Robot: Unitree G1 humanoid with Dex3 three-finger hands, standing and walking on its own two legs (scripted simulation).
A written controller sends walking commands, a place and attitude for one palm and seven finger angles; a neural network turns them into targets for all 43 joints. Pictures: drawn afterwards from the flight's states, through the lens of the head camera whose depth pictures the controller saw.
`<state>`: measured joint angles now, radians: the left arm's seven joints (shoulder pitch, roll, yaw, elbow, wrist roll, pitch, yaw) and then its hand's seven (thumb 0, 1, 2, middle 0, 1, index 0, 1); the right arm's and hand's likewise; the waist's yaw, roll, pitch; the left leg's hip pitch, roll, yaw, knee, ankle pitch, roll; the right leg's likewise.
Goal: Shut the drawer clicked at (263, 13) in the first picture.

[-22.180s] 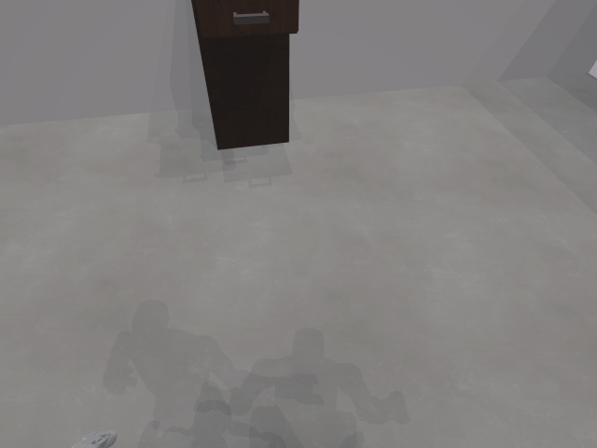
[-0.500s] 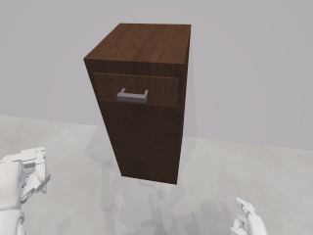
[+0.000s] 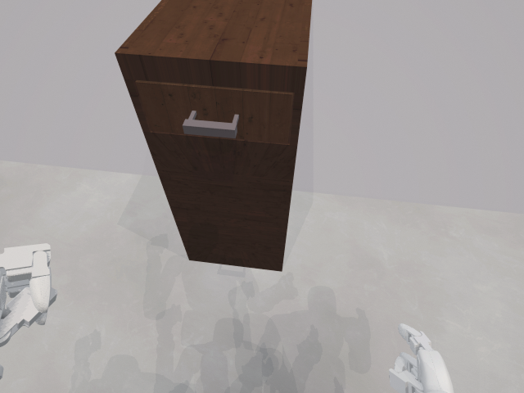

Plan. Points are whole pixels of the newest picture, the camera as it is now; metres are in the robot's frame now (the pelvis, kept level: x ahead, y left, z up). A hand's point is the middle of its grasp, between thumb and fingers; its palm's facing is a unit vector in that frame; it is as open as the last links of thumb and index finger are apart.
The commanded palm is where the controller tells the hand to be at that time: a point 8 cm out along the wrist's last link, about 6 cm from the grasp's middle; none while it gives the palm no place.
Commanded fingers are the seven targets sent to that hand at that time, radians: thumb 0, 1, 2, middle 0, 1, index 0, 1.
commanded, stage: step back with the hand held close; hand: left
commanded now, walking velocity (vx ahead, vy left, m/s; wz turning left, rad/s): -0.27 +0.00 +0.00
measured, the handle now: (212, 122) +0.67 +0.16 +0.01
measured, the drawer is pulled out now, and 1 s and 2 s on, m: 0.00 0.00 0.00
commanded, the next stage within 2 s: stop stepping back and stand still in 1.00 s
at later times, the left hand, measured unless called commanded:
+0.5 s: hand (12, 345) +0.14 +0.25 +0.15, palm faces +0.39 -0.78 -0.49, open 3.3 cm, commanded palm +0.07 +0.28 +0.18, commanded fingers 0.00 0.90 0.90 -1.40 -1.60 -1.40 -1.60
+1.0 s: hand out of the picture +0.07 +0.24 +0.17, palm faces +0.34 -0.85 -0.40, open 3.3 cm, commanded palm +0.01 +0.28 +0.18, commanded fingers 0.00 0.90 0.90 -1.40 -1.60 -1.40 -1.60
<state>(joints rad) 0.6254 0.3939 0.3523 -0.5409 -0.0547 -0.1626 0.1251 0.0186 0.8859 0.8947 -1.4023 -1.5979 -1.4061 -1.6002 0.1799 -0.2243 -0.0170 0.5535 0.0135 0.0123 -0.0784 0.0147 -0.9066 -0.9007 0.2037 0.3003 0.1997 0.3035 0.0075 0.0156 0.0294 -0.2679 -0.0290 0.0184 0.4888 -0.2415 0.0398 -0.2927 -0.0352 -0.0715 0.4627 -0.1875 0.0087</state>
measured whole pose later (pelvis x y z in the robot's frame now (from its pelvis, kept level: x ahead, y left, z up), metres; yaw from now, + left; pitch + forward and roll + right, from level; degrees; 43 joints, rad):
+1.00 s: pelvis -0.12 +0.00 +0.00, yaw -1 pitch +6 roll -3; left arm 0.61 0.41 0.38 -0.63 -0.06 -0.28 0.13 0.02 0.89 0.90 -1.41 -1.60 -1.41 -1.60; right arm 0.17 -0.14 0.02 0.62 -0.04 -0.13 -0.03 0.01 -0.90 -0.90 0.21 0.30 0.20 0.30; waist 0.02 -0.02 -0.05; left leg -0.49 0.05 0.02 0.35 0.04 0.03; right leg -0.14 0.04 -0.01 0.45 -0.41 -0.01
